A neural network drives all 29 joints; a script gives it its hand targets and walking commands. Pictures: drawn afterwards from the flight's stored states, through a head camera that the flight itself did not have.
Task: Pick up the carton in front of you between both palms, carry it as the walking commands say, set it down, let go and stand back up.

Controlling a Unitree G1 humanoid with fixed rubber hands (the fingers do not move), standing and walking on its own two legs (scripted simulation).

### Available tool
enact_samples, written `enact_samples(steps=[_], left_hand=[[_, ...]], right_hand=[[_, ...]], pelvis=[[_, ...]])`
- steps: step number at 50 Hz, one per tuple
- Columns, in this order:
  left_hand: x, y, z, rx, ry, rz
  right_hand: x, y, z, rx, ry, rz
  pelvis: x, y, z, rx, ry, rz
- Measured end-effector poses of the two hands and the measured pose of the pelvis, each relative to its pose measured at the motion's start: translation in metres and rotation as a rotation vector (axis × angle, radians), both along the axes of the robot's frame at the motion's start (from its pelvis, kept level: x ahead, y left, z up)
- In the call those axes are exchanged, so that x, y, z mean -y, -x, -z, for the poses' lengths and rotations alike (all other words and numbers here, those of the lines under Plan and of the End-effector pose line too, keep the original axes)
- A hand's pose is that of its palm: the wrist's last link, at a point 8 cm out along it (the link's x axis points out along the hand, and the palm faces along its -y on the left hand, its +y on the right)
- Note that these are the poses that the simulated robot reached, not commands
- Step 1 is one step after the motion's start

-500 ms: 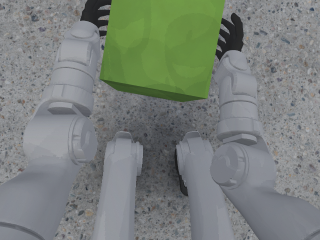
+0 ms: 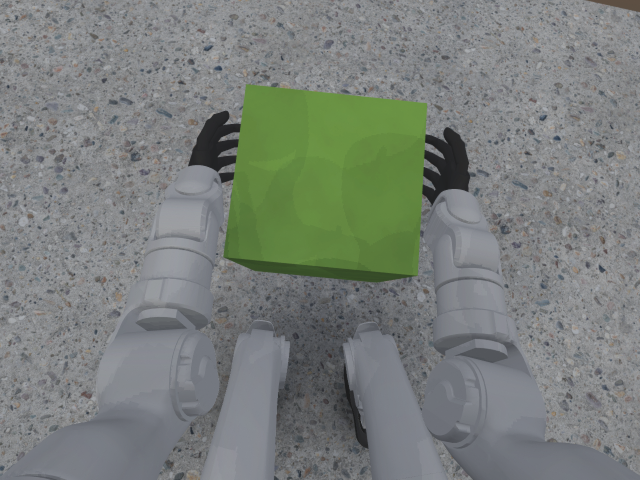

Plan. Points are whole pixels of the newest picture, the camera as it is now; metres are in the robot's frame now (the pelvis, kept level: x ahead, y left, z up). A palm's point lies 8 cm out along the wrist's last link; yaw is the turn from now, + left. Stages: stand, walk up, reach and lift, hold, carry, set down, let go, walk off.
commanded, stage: reach and lift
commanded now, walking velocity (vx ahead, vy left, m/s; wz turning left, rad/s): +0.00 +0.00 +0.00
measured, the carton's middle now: (324, 203) +0.45 +0.00 -0.12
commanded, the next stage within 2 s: hold in 1.92 s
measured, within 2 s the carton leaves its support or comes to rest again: neither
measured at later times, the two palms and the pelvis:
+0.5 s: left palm (164, 160) +0.40 +0.15 +0.10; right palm (530, 173) +0.40 -0.15 +0.12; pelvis +0.05 +0.00 +0.14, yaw +1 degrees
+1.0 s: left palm (76, 134) +0.36 +0.14 +0.23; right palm out of the picture +0.37 -0.15 +0.24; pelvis +0.07 -0.01 +0.21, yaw +1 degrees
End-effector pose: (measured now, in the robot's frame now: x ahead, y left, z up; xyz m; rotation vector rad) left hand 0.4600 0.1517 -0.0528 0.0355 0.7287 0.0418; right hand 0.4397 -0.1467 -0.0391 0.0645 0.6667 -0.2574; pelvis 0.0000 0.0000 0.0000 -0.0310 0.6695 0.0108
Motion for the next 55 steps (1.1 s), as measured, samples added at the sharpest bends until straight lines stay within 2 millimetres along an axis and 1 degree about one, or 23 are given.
enact_samples(steps=[9,24,35,41,46,50,55], left_hand=[[0.002,0.021,-0.06,0.0,0.002,-0.024],[0.003,0.055,-0.149,0.007,0.005,-0.06],[0.003,0.077,-0.214,0.012,0.002,-0.086],[0.005,0.089,-0.248,0.024,-0.011,-0.098],[0.007,0.098,-0.272,0.033,-0.018,-0.106],[0.007,0.103,-0.28,0.019,-0.035,-0.095],[0.006,0.108,-0.279,-0.004,-0.037,-0.097]], right_hand=[[0.002,0.015,-0.059,0.001,-0.005,-0.018],[0.004,0.039,-0.148,0.007,-0.005,-0.049],[0.004,0.054,-0.213,0.011,0.001,-0.081],[0.005,0.06,-0.246,0.022,0.017,-0.112],[0.007,0.066,-0.269,0.03,0.024,-0.13],[0.007,0.071,-0.277,0.013,0.038,-0.142],[0.006,0.075,-0.275,-0.011,0.042,-0.147]], pelvis=[[0.001,-0.015,-0.051,0.09,-0.012,0.003],[0.004,-0.043,-0.131,0.271,-0.026,0.003],[0.006,-0.067,-0.182,0.449,-0.032,-0.004],[0.006,-0.076,-0.2,0.552,-0.035,-0.005],[0.006,-0.078,-0.209,0.636,-0.037,-0.005],[0.007,-0.075,-0.211,0.687,-0.038,-0.004],[0.007,-0.067,-0.21,0.714,-0.039,-0.005]])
